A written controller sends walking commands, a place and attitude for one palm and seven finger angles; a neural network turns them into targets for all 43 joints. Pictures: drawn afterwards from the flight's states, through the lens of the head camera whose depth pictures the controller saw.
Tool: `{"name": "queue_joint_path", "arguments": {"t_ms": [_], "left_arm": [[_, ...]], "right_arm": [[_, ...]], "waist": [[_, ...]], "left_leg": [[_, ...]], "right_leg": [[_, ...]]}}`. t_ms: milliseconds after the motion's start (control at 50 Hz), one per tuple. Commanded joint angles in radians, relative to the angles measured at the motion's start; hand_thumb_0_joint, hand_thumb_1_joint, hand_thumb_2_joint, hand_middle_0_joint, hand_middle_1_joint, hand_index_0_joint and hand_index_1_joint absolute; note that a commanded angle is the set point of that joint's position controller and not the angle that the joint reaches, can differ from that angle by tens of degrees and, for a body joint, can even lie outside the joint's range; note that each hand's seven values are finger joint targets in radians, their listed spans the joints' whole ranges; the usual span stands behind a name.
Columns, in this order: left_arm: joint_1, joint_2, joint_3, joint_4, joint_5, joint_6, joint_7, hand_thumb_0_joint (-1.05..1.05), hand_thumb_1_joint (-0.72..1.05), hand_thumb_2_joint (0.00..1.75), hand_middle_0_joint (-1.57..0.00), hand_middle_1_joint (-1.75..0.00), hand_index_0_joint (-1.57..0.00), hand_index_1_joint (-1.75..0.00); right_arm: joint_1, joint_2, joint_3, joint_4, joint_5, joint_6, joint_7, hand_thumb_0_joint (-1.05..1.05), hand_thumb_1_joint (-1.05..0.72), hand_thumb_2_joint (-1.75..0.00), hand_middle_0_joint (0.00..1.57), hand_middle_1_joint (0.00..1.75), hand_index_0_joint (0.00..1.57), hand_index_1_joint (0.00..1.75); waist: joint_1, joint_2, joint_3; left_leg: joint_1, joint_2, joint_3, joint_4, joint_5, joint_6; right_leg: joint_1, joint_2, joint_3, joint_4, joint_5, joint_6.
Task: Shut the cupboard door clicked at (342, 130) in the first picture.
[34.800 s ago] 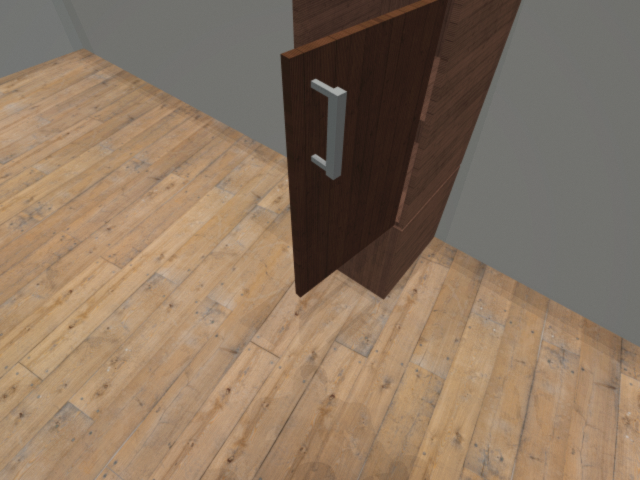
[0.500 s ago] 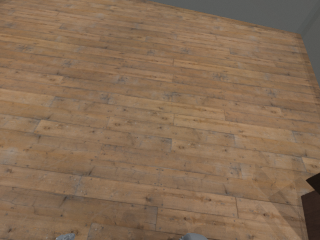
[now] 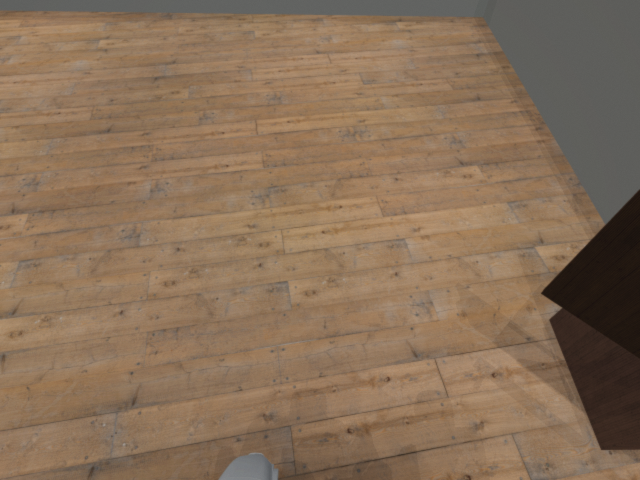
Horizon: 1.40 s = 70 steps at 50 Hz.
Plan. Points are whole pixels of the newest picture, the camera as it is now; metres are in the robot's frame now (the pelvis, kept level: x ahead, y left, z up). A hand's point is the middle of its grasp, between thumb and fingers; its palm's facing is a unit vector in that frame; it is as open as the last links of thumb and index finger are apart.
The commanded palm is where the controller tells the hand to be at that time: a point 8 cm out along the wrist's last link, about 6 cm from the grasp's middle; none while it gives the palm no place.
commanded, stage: turn to face it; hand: left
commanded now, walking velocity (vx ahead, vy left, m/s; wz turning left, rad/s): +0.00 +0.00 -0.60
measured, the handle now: out of the picture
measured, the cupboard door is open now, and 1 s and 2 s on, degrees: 45 45 45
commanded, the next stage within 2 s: take the last steps up to it in 1.14 s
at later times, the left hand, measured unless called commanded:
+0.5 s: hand (195, 434) +0.19 +0.20 -0.16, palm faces -0.29 -0.93 -0.24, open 7.4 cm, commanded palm none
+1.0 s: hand (238, 433) +0.20 +0.14 -0.18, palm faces -0.49 -0.85 -0.18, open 7.4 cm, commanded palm none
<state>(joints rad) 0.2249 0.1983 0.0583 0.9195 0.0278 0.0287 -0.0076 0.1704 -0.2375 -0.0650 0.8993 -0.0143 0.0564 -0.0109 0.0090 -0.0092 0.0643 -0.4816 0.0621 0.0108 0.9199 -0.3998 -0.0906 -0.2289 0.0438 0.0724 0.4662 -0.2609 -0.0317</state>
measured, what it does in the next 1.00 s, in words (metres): steps on the spot, turning right: left foot, then right foot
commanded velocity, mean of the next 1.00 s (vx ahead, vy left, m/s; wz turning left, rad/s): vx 0.00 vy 0.00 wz -0.51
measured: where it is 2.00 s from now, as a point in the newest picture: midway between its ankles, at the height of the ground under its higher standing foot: outside the picture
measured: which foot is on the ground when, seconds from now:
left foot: up 0.00-0.10, down 0.12-0.56, up 0.58-0.98, down 1.00-1.00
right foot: down 0.00-0.12, up 0.14-0.56, down 0.58-1.00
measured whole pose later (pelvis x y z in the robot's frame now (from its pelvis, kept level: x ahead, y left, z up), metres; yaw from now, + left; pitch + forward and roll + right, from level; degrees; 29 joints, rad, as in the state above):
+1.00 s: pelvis +0.06 +0.01 -0.01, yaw -33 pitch +2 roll -1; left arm 0.24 0.19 0.06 0.95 0.02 0.04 0.00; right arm 0.19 -0.22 -0.05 0.90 -0.01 0.02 -0.02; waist 0.01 -0.01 0.03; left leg -0.32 0.04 0.03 0.57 -0.26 -0.06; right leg -0.27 0.06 0.11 0.54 -0.30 0.00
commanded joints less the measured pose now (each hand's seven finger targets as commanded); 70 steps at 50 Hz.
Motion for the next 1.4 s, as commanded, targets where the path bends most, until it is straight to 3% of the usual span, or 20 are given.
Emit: {"name": "queue_joint_path", "arguments": {"t_ms": [0,60,100,120,240,400,500,520,540,560,620,700,920,940,980,1020,1220,1320,1360,1380], "left_arm": [[0.009,0.234,0.065,-0.068,-0.001,-0.015,0.017,0.0,0.9,0.9,-0.2,-0.3,-0.2,-0.3],[-0.045,0.203,0.059,-0.079,-0.014,-0.005,0.016,0.0,0.9,0.9,-0.2,-0.3,-0.2,-0.3],[0.006,0.109,0.04,-0.101,-0.027,0.002,0.006,0.0,0.9,0.9,-0.2,-0.3,-0.2,-0.3],[-0.014,0.14,0.044,-0.105,-0.015,0.006,0.008,0.0,0.9,0.9,-0.2,-0.3,-0.2,-0.3],[-0.033,0.118,0.051,-0.087,-0.006,0.031,-0.026,0.0,0.9,0.9,-0.2,-0.3,-0.2,-0.3],[-0.115,0.09,0.037,-0.116,-0.005,0.03,-0.031,0.0,0.9,0.9,-0.2,-0.3,-0.2,-0.3],[-0.035,0.114,0.04,-0.099,-0.007,0.013,-0.023,0.0,0.9,0.9,-0.2,-0.3,-0.2,-0.3],[0.044,0.156,0.051,-0.074,-0.003,0.005,-0.018,0.0,0.9,0.9,-0.2,-0.3,-0.2,-0.3],[0.094,0.271,0.069,-0.061,0.009,-0.012,-0.005,0.0,0.9,0.9,-0.2,-0.3,-0.2,-0.3],[0.119,0.329,0.076,-0.05,-0.006,-0.011,0.007,0.0,0.9,0.9,-0.2,-0.3,-0.2,-0.3],[-0.017,0.259,0.071,-0.081,-0.006,-0.01,0.028,0.0,0.9,0.9,-0.2,-0.3,-0.2,-0.3],[-0.058,0.205,0.047,-0.092,-0.009,-0.024,0.018,0.0,0.9,0.9,-0.2,-0.3,-0.2,-0.3],[-0.039,0.206,0.054,-0.051,-0.007,-0.015,0.021,0.0,0.9,0.9,-0.2,-0.3,-0.2,-0.3],[-0.045,0.18,0.049,-0.055,-0.013,-0.011,0.021,0.0,0.9,0.9,-0.2,-0.3,-0.2,-0.3],[0.024,0.087,0.028,-0.058,-0.026,-0.002,0.014,0.0,0.9,0.9,-0.2,-0.3,-0.2,-0.3],[0.007,0.108,0.035,-0.065,-0.009,0.007,0.011,0.0,0.9,0.9,-0.2,-0.3,-0.2,-0.3],[-0.053,0.059,0.017,-0.03,-0.009,0.017,-0.004,0.0,0.9,0.9,-0.2,-0.3,-0.2,-0.3],[-0.002,0.071,0.022,-0.006,-0.003,0.008,-0.023,0.0,0.9,0.9,-0.2,-0.3,-0.2,-0.3],[0.101,0.145,0.046,0.028,0.007,-0.005,-0.021,0.0,0.9,0.9,-0.2,-0.3,-0.2,-0.3],[0.159,0.236,0.061,0.05,0.011,-0.015,-0.008,0.0,0.9,0.9,-0.2,-0.3,-0.2,-0.3]], "right_arm": [[-0.012,-0.074,-0.012,-0.092,0.011,-0.043,-0.015,0.0,-0.9,-0.9,0.2,0.3,0.2,0.3],[0.095,-0.098,-0.014,-0.054,0.012,-0.059,-0.025,0.0,-0.9,-0.9,0.2,0.3,0.2,0.3],[0.156,-0.243,-0.039,-0.064,-0.008,-0.069,-0.031,0.0,-0.9,-0.9,0.2,0.3,0.2,0.3],[0.162,-0.238,-0.031,-0.071,-0.016,-0.062,-0.035,0.0,-0.9,-0.9,0.2,0.3,0.2,0.3],[0.062,-0.154,-0.006,-0.09,-0.019,-0.066,-0.04,0.0,-0.9,-0.9,0.2,0.3,0.2,0.3],[0.133,-0.169,-0.028,-0.044,-0.018,-0.059,-0.027,0.0,-0.9,-0.9,0.2,0.3,0.2,0.3],[0.082,-0.188,-0.039,-0.045,-0.013,-0.052,-0.015,0.0,-0.9,-0.9,0.2,0.3,0.2,0.3],[0.066,-0.176,-0.039,-0.051,-0.005,-0.05,-0.01,0.0,-0.9,-0.9,0.2,0.3,0.2,0.3],[0.066,-0.096,-0.021,-0.081,0.003,-0.045,-0.003,0.0,-0.9,-0.9,0.2,0.3,0.2,0.3],[0.011,-0.09,-0.011,-0.117,-0.003,-0.031,-0.005,0.0,-0.9,-0.9,0.2,0.3,0.2,0.3],[0.014,-0.103,-0.016,-0.09,-0.002,-0.02,-0.009,0.0,-0.9,-0.9,0.2,0.3,0.2,0.3],[0.061,-0.09,-0.015,-0.047,-0.007,-0.022,0.003,0.0,-0.9,-0.9,0.2,0.3,0.2,0.3],[0.097,-0.064,-0.003,-0.034,0.008,-0.05,-0.018,0.0,-0.9,-0.9,0.2,0.3,0.2,0.3],[0.135,-0.078,-0.004,-0.018,0.008,-0.059,-0.022,0.0,-0.9,-0.9,0.2,0.3,0.2,0.3],[0.166,-0.217,-0.026,-0.024,-0.008,-0.069,-0.027,0.0,-0.9,-0.9,0.2,0.3,0.2,0.3],[0.123,-0.191,-0.012,-0.047,-0.024,-0.06,-0.035,0.0,-0.9,-0.9,0.2,0.3,0.2,0.3],[0.154,-0.139,-0.008,0.02,-0.019,-0.059,-0.039,0.0,-0.9,-0.9,0.2,0.3,0.2,0.3],[0.138,-0.172,-0.028,0.039,-0.02,-0.053,-0.027,0.0,-0.9,-0.9,0.2,0.3,0.2,0.3],[0.097,-0.127,-0.024,0.028,-0.011,-0.054,-0.018,0.0,-0.9,-0.9,0.2,0.3,0.2,0.3],[0.043,-0.048,-0.003,-0.011,-0.002,-0.057,-0.008,0.0,-0.9,-0.9,0.2,0.3,0.2,0.3]], "waist": [[0.002,-0.143,-0.094],[-0.055,-0.087,-0.122],[-0.053,0.339,-0.177],[-0.063,0.24,-0.151],[-0.015,0.189,-0.078],[-0.052,0.228,-0.094],[0.006,0.192,-0.111],[0.048,0.092,-0.143],[0.073,-0.255,-0.136],[0.088,-0.334,-0.099],[0.024,-0.268,-0.048],[-0.023,-0.123,-0.092],[-0.041,-0.135,-0.107],[-0.055,-0.089,-0.121],[-0.04,0.317,-0.154],[-0.032,0.179,-0.088],[-0.046,0.193,-0.115],[-0.023,0.166,-0.101],[0.04,-0.045,-0.068],[0.075,-0.326,-0.031]], "left_leg": [[0.032,-0.031,0.006,-0.169,-0.022,0.014],[0.324,-0.021,0.006,-0.478,0.211,0.028],[0.506,0.377,-0.364,-0.6,0.509,0.197],[0.421,0.43,-0.358,-0.585,0.545,0.267],[0.375,0.271,-0.047,-0.573,0.62,0.22],[0.415,0.295,0.071,-0.535,0.63,0.219],[0.322,0.305,0.132,-0.398,0.512,0.153],[0.243,0.258,0.175,-0.269,0.408,0.103],[0.006,0.112,0.231,-0.046,-0.035,0.037],[-0.127,0.022,0.131,0.15,-0.28,0.02],[-0.2,0.059,-0.017,0.278,-0.1,0.025],[-0.077,0.036,0.006,0.182,0.042,0.006],[0.193,-0.041,0.026,-0.352,0.129,0.026],[0.318,-0.025,0.012,-0.473,0.225,0.034],[0.453,0.322,-0.332,-0.598,0.466,0.178],[0.291,0.365,-0.303,-0.633,0.401,0.275],[0.414,0.245,-0.054,-0.542,0.689,0.247],[0.291,0.259,-0.061,-0.534,0.168,0.201],[0.051,0.147,0.055,-0.351,-0.105,0.125],[-0.186,-0.008,0.177,-0.094,-0.254,0.064]], "right_leg": [[0.092,-0.259,0.296,-0.061,0.489,-0.164],[-0.071,-0.162,0.252,0.048,0.366,-0.064],[-0.312,0.039,-0.002,0.4,-0.352,0.051],[-0.284,-0.007,0.0,0.583,-0.395,0.051],[-0.316,-0.07,-0.067,0.668,-0.195,0.096],[-0.228,-0.072,-0.145,0.412,-0.174,0.086],[0.0,-0.053,-0.167,0.086,0.002,0.042],[0.136,-0.086,-0.118,-0.036,0.124,0.022],[0.267,-0.313,0.203,-0.153,0.322,-0.059],[0.207,-0.429,0.375,-0.147,0.546,-0.151],[0.122,-0.355,0.32,-0.188,0.206,-0.169],[0.071,-0.249,0.145,-0.142,0.306,-0.126],[0.01,-0.221,0.241,-0.035,0.383,-0.114],[-0.061,-0.176,0.221,0.014,0.321,-0.072],[-0.254,0.02,0.002,0.309,-0.26,0.034],[-0.223,-0.031,-0.005,0.552,-0.324,0.043],[-0.165,-0.051,-0.108,0.342,-0.201,0.069],[0.028,-0.017,-0.164,0.059,-0.079,0.033],[0.24,-0.114,-0.009,-0.166,-0.172,-0.023],[0.33,-0.323,0.335,-0.305,-0.307,-0.134]]}}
